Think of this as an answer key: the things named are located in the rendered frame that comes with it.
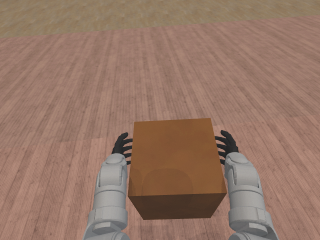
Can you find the right robot hand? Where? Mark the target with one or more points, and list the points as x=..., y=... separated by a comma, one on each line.
x=229, y=147

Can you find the right robot forearm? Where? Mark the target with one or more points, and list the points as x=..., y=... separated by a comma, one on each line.
x=247, y=207

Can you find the left robot hand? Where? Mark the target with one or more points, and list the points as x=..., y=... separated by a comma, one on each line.
x=118, y=146

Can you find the carton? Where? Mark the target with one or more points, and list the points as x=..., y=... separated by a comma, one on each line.
x=175, y=169

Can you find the left robot forearm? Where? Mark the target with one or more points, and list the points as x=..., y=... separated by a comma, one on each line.
x=109, y=212

